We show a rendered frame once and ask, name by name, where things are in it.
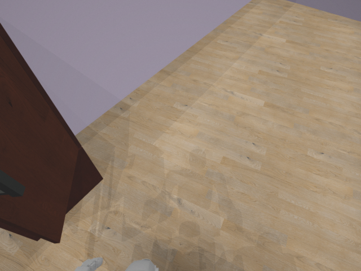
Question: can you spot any robot left thigh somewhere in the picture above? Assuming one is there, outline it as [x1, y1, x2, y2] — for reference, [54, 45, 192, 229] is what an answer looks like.
[125, 260, 159, 271]

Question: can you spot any handle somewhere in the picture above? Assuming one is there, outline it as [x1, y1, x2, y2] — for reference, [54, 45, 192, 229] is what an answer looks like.
[0, 170, 25, 197]

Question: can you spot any cupboard door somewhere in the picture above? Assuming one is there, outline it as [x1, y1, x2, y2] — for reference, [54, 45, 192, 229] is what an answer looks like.
[0, 36, 79, 243]

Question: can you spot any robot left hand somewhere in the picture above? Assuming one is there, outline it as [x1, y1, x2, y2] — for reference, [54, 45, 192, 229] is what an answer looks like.
[75, 257, 103, 271]

